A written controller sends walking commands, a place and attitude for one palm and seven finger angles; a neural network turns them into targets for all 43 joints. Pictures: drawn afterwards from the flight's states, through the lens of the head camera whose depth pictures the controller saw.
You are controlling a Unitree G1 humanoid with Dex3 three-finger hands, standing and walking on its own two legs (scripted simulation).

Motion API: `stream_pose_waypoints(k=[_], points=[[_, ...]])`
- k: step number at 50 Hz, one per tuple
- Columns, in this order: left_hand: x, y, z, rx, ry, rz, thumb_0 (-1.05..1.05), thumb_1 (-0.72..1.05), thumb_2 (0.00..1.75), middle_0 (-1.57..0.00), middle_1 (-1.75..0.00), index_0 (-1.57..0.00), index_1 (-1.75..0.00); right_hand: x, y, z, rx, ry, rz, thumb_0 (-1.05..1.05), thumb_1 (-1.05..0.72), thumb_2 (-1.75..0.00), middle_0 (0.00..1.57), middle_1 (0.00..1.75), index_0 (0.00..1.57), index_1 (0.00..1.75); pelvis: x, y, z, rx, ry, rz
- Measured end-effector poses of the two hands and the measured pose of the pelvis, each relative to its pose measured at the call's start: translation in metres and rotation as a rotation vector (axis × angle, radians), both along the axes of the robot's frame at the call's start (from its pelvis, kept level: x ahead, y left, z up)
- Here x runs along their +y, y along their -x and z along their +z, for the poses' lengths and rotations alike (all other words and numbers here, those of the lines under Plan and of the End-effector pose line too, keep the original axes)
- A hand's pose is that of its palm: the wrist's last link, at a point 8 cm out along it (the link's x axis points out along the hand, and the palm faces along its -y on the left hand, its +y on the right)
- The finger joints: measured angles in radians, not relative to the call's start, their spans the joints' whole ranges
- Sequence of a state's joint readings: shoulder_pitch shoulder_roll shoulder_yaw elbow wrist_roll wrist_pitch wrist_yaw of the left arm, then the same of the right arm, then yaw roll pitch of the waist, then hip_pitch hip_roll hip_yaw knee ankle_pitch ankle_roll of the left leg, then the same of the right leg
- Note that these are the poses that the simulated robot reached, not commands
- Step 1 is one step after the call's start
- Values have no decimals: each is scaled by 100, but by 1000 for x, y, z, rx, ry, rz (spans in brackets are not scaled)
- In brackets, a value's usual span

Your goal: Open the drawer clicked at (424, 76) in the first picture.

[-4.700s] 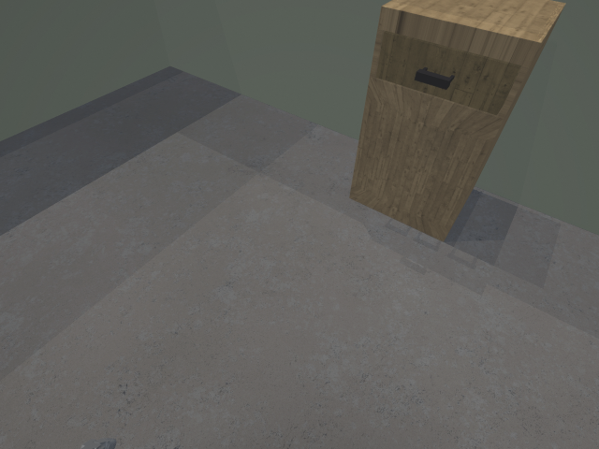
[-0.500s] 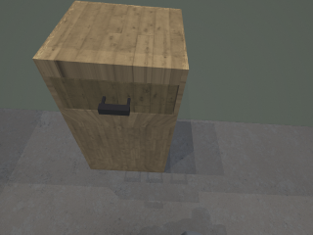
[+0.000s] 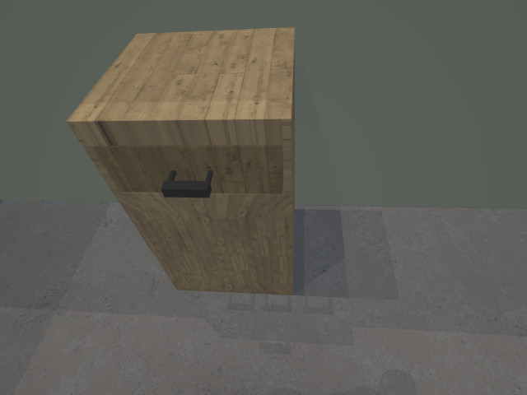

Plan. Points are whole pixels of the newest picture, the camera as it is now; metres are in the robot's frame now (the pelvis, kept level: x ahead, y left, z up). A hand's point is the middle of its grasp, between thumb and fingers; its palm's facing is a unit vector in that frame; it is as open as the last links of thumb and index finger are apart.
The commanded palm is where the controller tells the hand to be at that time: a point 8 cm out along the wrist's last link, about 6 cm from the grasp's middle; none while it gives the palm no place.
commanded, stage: come to a stop and stand still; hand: left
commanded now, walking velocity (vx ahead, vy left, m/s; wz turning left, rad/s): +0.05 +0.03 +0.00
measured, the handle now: (189, 181) +0.57 +0.24 -0.07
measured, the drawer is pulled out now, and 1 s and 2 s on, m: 0.00 0.00 0.00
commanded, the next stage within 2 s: look again from close up in 0.64 s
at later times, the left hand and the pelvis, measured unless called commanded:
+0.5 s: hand out of the picture +0.01 +0.23 -0.19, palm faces +0.02 -0.98 -0.19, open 7.4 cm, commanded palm none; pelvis +0.01 +0.06 -0.01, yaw -1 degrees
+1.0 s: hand out of the picture +0.01 +0.24 -0.19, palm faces -0.01 -0.98 -0.22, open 7.4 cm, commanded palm none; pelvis +0.00 +0.07 -0.02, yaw -1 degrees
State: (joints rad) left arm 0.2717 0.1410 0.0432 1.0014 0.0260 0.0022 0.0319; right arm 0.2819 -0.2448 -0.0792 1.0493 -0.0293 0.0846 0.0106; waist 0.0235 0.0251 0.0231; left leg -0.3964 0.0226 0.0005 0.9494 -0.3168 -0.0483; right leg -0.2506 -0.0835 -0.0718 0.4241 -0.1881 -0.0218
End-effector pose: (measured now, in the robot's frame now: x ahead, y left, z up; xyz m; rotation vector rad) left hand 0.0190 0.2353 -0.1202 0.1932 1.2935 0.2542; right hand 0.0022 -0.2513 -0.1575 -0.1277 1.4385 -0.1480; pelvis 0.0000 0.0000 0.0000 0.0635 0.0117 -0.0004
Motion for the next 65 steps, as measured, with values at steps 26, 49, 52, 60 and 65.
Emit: stream_pose_waypoints(k=[26, 49, 52, 60, 65], points=[[46, 10, -36, 103, 101, -36, 1, 92, 90, -20, -30, -20, -29, 84, -33, 6, -129, 41, -1, 0, -95, -90, 20, 30, 20, 30, 62, -7, -9, -19, 61, -26], [55, 12, -34, 77, 65, -75, 1, 91, 90, -20, -30, -20, -29, 112, 25, -10, -60, -44, -21, 0, -91, -90, 20, 30, 20, 30, 66, 2, -15, -39, 63, -22], [52, 15, -32, 77, 67, -71, 1, 91, 90, -20, -30, -20, -29, 112, 24, -11, -67, -50, -17, 1, -92, -90, 20, 30, 20, 30, 64, 3, -15, -42, 59, -25], [38, 24, -31, 90, 83, -62, 1, 91, 90, -20, -30, -20, -29, 100, 26, -10, -61, -42, -17, 1, -92, -90, 20, 30, 20, 30, 56, 5, -13, -41, 53, -30], [29, 30, -32, 107, 95, -54, 1, 91, 90, -20, -30, -20, -29, 91, 28, -8, -46, -30, -19, 0, -91, -90, 20, 30, 20, 30, 50, 5, -12, -39, 53, -30]])
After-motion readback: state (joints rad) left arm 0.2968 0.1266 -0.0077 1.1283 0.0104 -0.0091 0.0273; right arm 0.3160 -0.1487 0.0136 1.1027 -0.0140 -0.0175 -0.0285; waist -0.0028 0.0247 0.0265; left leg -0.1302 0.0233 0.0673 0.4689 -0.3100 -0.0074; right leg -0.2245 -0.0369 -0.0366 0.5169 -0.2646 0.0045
